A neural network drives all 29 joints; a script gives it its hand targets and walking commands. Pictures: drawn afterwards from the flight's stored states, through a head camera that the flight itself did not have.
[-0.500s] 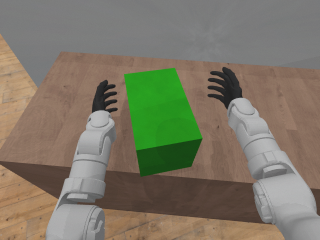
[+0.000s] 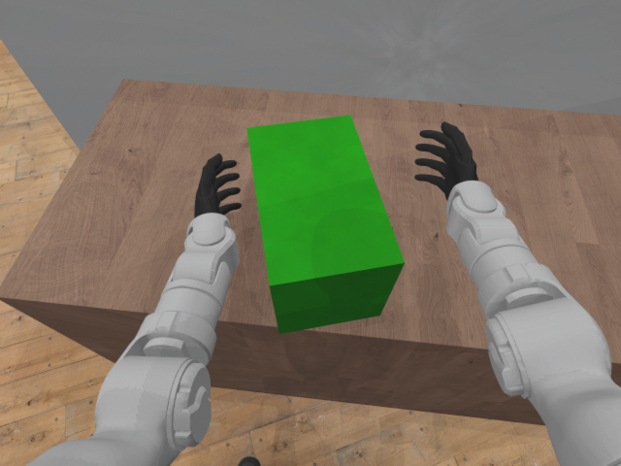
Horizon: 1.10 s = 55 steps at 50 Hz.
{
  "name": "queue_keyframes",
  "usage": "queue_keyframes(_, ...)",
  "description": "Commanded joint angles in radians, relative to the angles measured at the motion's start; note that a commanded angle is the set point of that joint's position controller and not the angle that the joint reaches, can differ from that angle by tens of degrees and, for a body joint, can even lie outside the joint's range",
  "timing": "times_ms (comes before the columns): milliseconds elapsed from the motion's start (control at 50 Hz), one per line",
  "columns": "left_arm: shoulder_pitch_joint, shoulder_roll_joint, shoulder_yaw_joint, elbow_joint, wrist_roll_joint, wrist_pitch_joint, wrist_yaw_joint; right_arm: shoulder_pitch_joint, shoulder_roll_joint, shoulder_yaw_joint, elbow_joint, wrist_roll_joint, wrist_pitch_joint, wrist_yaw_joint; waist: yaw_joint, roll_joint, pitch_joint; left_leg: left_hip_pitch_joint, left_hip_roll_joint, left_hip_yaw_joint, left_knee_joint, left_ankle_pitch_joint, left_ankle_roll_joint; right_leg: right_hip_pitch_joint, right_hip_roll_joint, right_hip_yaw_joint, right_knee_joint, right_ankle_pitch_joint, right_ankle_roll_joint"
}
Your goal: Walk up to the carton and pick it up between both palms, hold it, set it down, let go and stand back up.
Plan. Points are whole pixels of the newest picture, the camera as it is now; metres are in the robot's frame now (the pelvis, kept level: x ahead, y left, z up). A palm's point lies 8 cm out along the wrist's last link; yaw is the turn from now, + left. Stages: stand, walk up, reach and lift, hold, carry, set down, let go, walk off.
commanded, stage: reach and lift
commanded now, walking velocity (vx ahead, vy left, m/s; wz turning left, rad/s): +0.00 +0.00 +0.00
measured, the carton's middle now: (315, 224) +0.45 +0.04 -0.02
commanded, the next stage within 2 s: none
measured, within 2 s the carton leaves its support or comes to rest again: neither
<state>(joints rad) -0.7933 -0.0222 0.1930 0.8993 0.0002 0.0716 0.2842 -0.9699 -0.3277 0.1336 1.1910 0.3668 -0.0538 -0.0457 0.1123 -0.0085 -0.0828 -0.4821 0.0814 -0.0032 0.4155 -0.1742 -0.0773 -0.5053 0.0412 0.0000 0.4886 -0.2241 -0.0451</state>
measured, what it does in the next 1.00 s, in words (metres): stands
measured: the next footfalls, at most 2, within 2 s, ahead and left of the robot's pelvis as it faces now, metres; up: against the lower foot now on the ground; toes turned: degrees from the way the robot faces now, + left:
none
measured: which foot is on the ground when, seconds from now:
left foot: down 0.00-1.00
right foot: down 0.00-1.00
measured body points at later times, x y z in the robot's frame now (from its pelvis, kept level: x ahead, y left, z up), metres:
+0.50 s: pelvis +0.01 +0.00 -0.01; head +0.13 -0.01 +0.43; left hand +0.42 +0.17 +0.00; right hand +0.49 -0.12 +0.02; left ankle +0.00 +0.18 -0.74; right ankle +0.00 -0.09 -0.74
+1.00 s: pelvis +0.00 +0.00 +0.00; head +0.12 -0.01 +0.43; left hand +0.41 +0.17 +0.00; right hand +0.47 -0.09 +0.02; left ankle +0.00 +0.18 -0.74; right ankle +0.00 -0.09 -0.74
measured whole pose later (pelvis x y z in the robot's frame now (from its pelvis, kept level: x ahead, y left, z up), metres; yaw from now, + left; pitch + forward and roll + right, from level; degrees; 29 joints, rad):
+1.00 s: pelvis +0.00 +0.00 +0.00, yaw +0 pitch +21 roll +1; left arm -0.76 -0.19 0.62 0.94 0.32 -0.26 0.18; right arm -0.97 -0.02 -0.54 1.28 -0.47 -0.35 -0.05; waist 0.10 0.01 -0.13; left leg -0.64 0.08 0.00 0.43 -0.16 -0.08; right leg -0.65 0.04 0.00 0.49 -0.20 -0.04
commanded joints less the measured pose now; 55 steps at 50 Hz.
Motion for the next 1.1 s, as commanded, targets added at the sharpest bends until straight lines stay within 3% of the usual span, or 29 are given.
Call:
queue_keyframes(0, -0.392, 0.015, -0.012, -0.137, -0.024, -0.171, -0.021, -0.475, -0.062, -0.016, -0.076, -0.025, -0.131, 0.018, 0.049, -0.086, -0.762, 0.064, -0.064, 0.067, 0.085, 0.353, 0.006, 0.367, 0.012, 0.03, 0.013, 0.678, 0.077)
queue_keyframes(40, -0.383, 0.054, 0.02, -0.065, -0.005, -0.207, -0.032, -0.452, -0.066, 0.009, -0.049, -0.029, -0.141, 0.03, 0.08, -0.102, -0.736, 0.005, -0.061, 0.073, 0.089, 0.307, 0.016, 0.382, 0.014, 0.043, 0.031, 0.628, 0.081)
queue_keyframes(100, -0.444, 0.028, -0.007, -0.148, -0.044, -0.288, -0.037, -0.497, -0.057, -0.017, -0.143, -0.042, -0.2, 0.04, 0.049, -0.084, -0.894, 0.042, -0.059, 0.07, 0.109, 0.351, 0.009, 0.332, 0.013, 0.031, 0.052, 0.636, 0.069)
queue_keyframes(160, -0.361, 0.005, -0.011, -0.015, -0.014, -0.317, -0.043, -0.455, -0.04, -0.025, -0.019, -0.069, -0.212, 0.054, 0.052, -0.086, -0.822, 0.026, -0.054, 0.084, 0.135, 0.341, 0.003, 0.294, 0.016, 0.016, 0.051, 0.556, 0.062)
queue_keyframes(180, -0.435, 0.026, -0.014, -0.062, -0.011, -0.337, -0.045, -0.438, -0.03, -0.065, -0.006, -0.089, -0.214, 0.043, 0.019, -0.056, -0.848, 0.022, -0.053, 0.075, 0.13, 0.322, -0.004, 0.281, 0.016, 0.017, 0.051, 0.541, 0.06)
queue_keyframes(220, -0.375, 0.007, -0.003, -0.087, -0.008, -0.358, -0.047, -0.447, -0.043, -0.044, -0.054, -0.076, -0.249, 0.036, 0.042, -0.071, -0.882, 0.059, -0.056, 0.082, 0.136, 0.425, -0.008, 0.308, 0.021, 0.017, 0.055, 0.689, 0.069)
queue_keyframes(260, -0.375, 0.033, 0.033, -0.017, 0.004, -0.362, -0.051, -0.46, -0.023, -0.046, -0.056, -0.086, -0.251, 0.033, 0.059, -0.11, -0.83, -0.017, -0.062, 0.081, 0.13, 0.369, 0.002, 0.356, 0.015, 0.021, 0.066, 0.669, 0.078)
queue_keyframes(280, -0.414, -0.02, 0.01, -0.024, -0.012, -0.365, -0.048, -0.487, 0.007, -0.057, -0.058, -0.104, -0.246, 0.033, 0.04, -0.137, -0.856, -0.019, -0.056, 0.083, 0.131, 0.329, 0.011, 0.328, 0.014, 0.014, 0.055, 0.6, 0.069)
queue_keyframes(300, -0.378, -0.002, 0.032, 0.03, 0.011, -0.374, -0.052, -0.46, 0.0, -0.055, -0.021, -0.101, -0.246, 0.031, 0.05, -0.124, -0.796, -0.032, -0.063, 0.083, 0.126, 0.339, 0.009, 0.33, 0.011, 0.024, 0.059, 0.622, 0.073)
queue_keyframes(340, -0.422, -0.016, 0.027, -0.085, 0.024, -0.395, -0.035, -0.456, 0.012, -0.118, -0.053, -0.136, -0.255, 0.033, 0.033, -0.053, -0.874, 0.036, -0.055, 0.085, 0.127, 0.364, 0.001, 0.276, 0.022, 0.01, 0.059, 0.566, 0.065)
queue_keyframes(360, -0.401, -0.021, 0.037, -0.068, 0.016, -0.396, -0.035, -0.448, 0.047, -0.104, -0.071, -0.144, -0.248, 0.04, 0.061, -0.081, -0.886, 0.025, -0.059, 0.087, 0.147, 0.399, 0.002, 0.303, 0.017, 0.022, 0.054, 0.596, 0.056)
queue_keyframes(420, -0.417, -0.077, 0.054, -0.071, 0.068, -0.399, -0.043, -0.457, 0.093, -0.142, -0.091, -0.21, -0.265, 0.029, 0.019, -0.08, -0.965, 0.0, -0.062, 0.086, 0.135, 0.393, -0.001, 0.335, 0.013, 0.01, 0.06, 0.684, 0.069)
queue_keyframes(460, -0.358, -0.096, 0.089, -0.041, 0.103, -0.405, -0.063, -0.413, 0.153, -0.156, -0.061, -0.246, -0.267, 0.005, 0.022, -0.119, -0.882, -0.037, -0.072, 0.093, 0.118, 0.416, 0.007, 0.414, 0.009, 0.026, 0.072, 0.803, 0.08)
queue_keyframes(480, -0.378, -0.131, 0.078, -0.059, 0.139, -0.399, -0.067, -0.428, 0.176, -0.185, -0.037, -0.269, -0.276, 0.002, 0.006, -0.054, -0.843, -0.037, -0.071, 0.093, 0.101, 0.4, 0.002, 0.417, 0.0, 0.012, 0.063, 0.772, 0.075)
queue_keyframes(560, -0.335, -0.136, 0.159, -0.1, 0.25, -0.383, -0.061, -0.399, 0.208, -0.302, -0.043, -0.395, -0.299, -0.026, 0.0, -0.044, -0.821, 0.026, -0.072, 0.102, 0.104, 0.471, -0.004, 0.411, 0.018, 0.006, 0.051, 0.826, 0.076)
queue_keyframes(580, -0.377, -0.168, 0.151, -0.115, 0.258, -0.369, -0.054, -0.411, 0.196, -0.353, -0.022, -0.456, -0.309, -0.034, -0.041, -0.036, -0.853, 0.07, -0.061, 0.088, 0.09, 0.446, -0.005, 0.372, 0.016, -0.013, 0.028, 0.776, 0.073)
queue_keyframes(600, -0.352, -0.201, 0.169, -0.102, 0.271, -0.382, -0.062, -0.421, 0.277, -0.329, -0.041, -0.46, -0.309, -0.036, 0.002, -0.067, -0.818, 0.045, -0.065, 0.097, 0.094, 0.481, 0.002, 0.429, 0.011, -0.002, 0.029, 0.833, 0.072)
queue_keyframes(640, -0.399, -0.201, 0.164, -0.13, 0.29, -0.372, -0.068, -0.454, 0.293, -0.372, -0.062, -0.504, -0.314, -0.041, -0.026, -0.034, -0.81, 0.052, -0.065, 0.103, 0.089, 0.466, 0.0, 0.449, -0.001, -0.002, 0.026, 0.825, 0.069)
queue_keyframes(680, -0.393, -0.307, 0.181, -0.094, 0.332, -0.379, -0.099, -0.433, 0.427, -0.386, -0.05, -0.594, -0.32, -0.016, 0.0, -0.112, -0.756, -0.016, -0.071, 0.104, 0.056, 0.414, 0.016, 0.495, -0.005, 0.001, 0.044, 0.837, 0.081)
queue_keyframes(700, -0.398, -0.366, 0.189, -0.09, 0.369, -0.38, -0.122, -0.431, 0.521, -0.424, -0.036, -0.647, -0.326, 0.003, 0.005, -0.072, -0.761, -0.009, -0.07, 0.111, 0.033, 0.394, 0.02, 0.507, -0.025, -0.013, 0.041, 0.834, 0.088)
queue_keyframes(820, -0.401, -0.574, 0.186, 0.006, 0.467, -0.391, -0.214, -0.363, 0.844, -0.48, 0.013, -0.855, -0.365, 0.082, -0.028, -0.087, -0.69, -0.053, -0.07, 0.124, -0.026, 0.334, 0.052, 0.612, -0.059, -0.026, 0.063, 0.936, 0.109)
queue_keyframes(840, -0.381, -0.594, 0.187, 0.008, 0.48, -0.387, -0.218, -0.357, 0.813, -0.507, 0.067, -0.884, -0.372, 0.087, -0.066, -0.081, -0.668, -0.021, -0.065, 0.118, -0.025, 0.35, 0.044, 0.582, -0.032, -0.052, 0.052, 0.879, 0.102)
queue_keyframes(880, -0.352, -0.586, 0.194, 0.007, 0.512, -0.365, -0.21, -0.339, 0.812, -0.545, 0.084, -0.898, -0.364, 0.103, -0.041, -0.024, -0.596, 0.078, -0.06, 0.137, 0.005, 0.373, 0.029, 0.498, -0.015, -0.058, 0.013, 0.732, 0.08)
queue_keyframes(920, -0.387, -0.581, 0.203, -0.022, 0.507, -0.359, -0.203, -0.349, 0.778, -0.58, 0.087, -0.915, -0.359, 0.113, -0.059, -0.043, -0.621, 0.086, -0.061, 0.138, -0.009, 0.33, 0.037, 0.448, -0.01, -0.07, -0.023, 0.64, 0.074)
queue_keyframes(940, -0.348, -0.575, 0.228, 0.013, 0.514, -0.358, -0.206, -0.318, 0.795, -0.567, 0.097, -0.922, -0.351, 0.115, -0.029, -0.074, -0.582, 0.068, -0.064, 0.134, -0.021, 0.31, 0.045, 0.463, -0.004, -0.063, -0.023, 0.654, 0.078)
queue_keyframes(1000, -0.374, -0.565, 0.203, -0.021, 0.497, -0.35, -0.208, -0.325, 0.792, -0.609, 0.069, -0.939, -0.339, 0.126, -0.062, -0.04, -0.604, 0.089, -0.061, 0.137, -0.03, 0.305, 0.049, 0.445, -0.003, -0.075, -0.02, 0.627, 0.083)
queue_keyframes(1040, -0.374, -0.578, 0.237, -0.01, 0.507, -0.341, -0.205, -0.368, 0.811, -0.597, 0.056, -0.937, -0.339, 0.132, -0.014, -0.103, -0.635, 0.084, -0.067, 0.142, -0.017, 0.321, 0.064, 0.439, 0.001, -0.065, -0.037, 0.634, 0.076)
queue_keyframes(1060, -0.381, -0.576, 0.211, -0.018, 0.494, -0.344, -0.201, -0.354, 0.797, -0.63, 0.06, -0.955, -0.343, 0.127, -0.06, -0.075, -0.621, 0.092, -0.067, 0.141, -0.022, 0.324, 0.05, 0.454, 0.007, -0.089, -0.019, 0.667, 0.081)
queue_keyframes(1080, -0.359, -0.588, 0.223, 0.003, 0.528, -0.34, -0.205, -0.327, 0.817, -0.619, 0.065, -0.973, -0.345, 0.126, -0.063, -0.038, -0.602, 0.079, -0.068, 0.141, -0.031, 0.324, 0.05, 0.462, -0.014, -0.077, -0.015, 0.701, 0.088)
